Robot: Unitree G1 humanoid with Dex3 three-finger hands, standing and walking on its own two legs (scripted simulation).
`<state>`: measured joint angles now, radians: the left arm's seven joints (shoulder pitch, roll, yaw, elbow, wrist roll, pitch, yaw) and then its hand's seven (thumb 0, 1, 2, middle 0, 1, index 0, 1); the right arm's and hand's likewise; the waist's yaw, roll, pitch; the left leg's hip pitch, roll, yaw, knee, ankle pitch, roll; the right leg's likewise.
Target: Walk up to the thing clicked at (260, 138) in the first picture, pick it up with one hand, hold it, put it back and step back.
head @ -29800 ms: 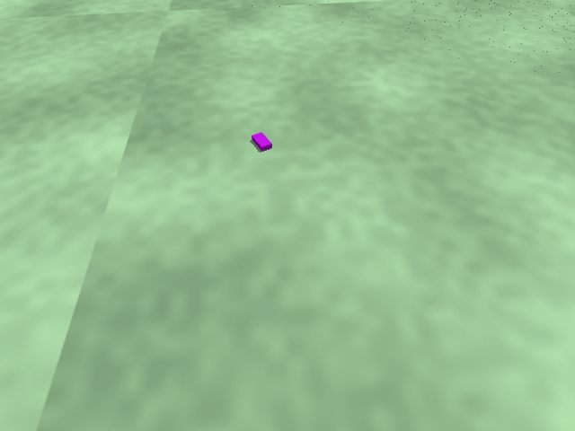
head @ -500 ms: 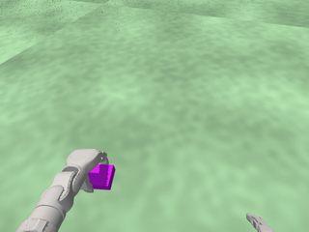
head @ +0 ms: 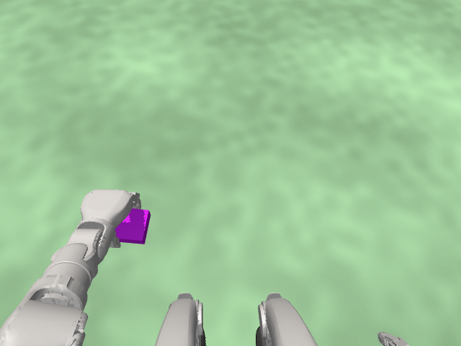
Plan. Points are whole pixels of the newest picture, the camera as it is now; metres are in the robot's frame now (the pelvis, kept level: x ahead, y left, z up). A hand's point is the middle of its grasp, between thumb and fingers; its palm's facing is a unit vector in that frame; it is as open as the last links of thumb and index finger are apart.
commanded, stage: crouch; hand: left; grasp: from above
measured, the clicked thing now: (116, 224) +0.38 +0.25 -0.13
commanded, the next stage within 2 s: lower in 1.34 s
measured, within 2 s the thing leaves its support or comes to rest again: neither
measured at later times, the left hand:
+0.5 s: hand (133, 244) +0.39 +0.27 -0.34, palm faces -0.46 +0.01 -0.89, open 9.4 cm
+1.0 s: hand (139, 246) +0.41 +0.28 -0.44, palm faces -0.47 -0.01 -0.88, open 9.3 cm
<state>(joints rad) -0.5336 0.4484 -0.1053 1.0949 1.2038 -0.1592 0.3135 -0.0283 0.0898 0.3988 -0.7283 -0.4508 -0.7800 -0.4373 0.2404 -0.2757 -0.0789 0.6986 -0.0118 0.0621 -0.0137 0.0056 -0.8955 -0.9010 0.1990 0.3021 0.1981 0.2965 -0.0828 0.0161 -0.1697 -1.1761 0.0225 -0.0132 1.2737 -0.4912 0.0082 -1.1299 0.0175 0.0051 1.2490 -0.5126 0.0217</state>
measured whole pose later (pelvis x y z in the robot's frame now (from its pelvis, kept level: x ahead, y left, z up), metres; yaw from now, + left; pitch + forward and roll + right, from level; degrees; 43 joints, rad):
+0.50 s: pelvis -0.03 +0.00 -0.19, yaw -3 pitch +37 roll -6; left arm -0.74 0.61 0.05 1.22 1.27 -0.26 0.35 -0.03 0.09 0.39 -0.74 -0.43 -0.79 -0.41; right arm 0.18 -0.23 -0.02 0.76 -0.09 -0.04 0.06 0.00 -0.90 -0.90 0.20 0.30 0.20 0.30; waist -0.14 0.02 -0.19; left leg -1.98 0.01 -0.07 1.96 -0.64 0.02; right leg -1.89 0.02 -0.04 1.91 -0.67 0.03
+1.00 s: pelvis -0.04 +0.00 -0.27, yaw -6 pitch +36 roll -8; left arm -0.85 0.74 0.13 1.34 1.31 -0.29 0.37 -0.02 0.10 0.38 -0.75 -0.40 -0.81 -0.38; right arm 0.15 -0.25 0.00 0.77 -0.14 -0.04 0.13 0.00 -0.91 -0.91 0.20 0.30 0.20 0.30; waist -0.18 -0.02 -0.10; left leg -2.22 0.03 -0.11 2.25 -0.67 0.01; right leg -2.12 0.05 -0.07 2.19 -0.70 0.04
